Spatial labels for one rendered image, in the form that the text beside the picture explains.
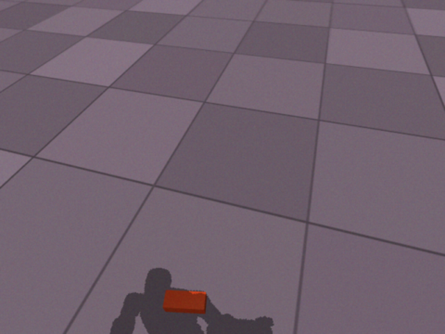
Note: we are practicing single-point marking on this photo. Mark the carton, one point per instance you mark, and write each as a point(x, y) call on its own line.
point(185, 301)

